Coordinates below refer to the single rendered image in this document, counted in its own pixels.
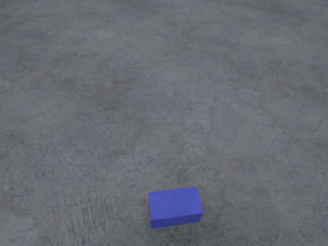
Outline carton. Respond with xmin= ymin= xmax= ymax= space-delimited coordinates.
xmin=148 ymin=187 xmax=204 ymax=229

